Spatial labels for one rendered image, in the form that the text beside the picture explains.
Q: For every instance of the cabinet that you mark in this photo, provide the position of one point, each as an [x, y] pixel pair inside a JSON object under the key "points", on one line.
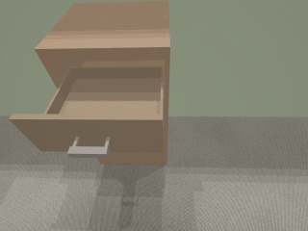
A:
{"points": [[105, 34]]}

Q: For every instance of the drawer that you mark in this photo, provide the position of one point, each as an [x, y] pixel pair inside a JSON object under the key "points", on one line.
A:
{"points": [[124, 103]]}

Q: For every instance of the handle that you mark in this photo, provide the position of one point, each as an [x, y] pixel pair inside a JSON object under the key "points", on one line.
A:
{"points": [[76, 151]]}

